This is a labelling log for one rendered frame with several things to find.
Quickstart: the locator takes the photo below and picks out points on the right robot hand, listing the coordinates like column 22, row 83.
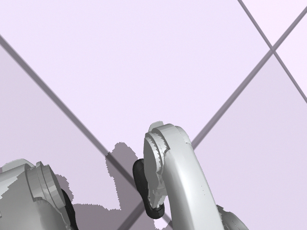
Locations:
column 230, row 221

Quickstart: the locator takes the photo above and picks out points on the left robot foot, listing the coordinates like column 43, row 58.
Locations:
column 70, row 211

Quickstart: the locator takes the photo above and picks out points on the right robot foot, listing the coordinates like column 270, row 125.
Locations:
column 142, row 187

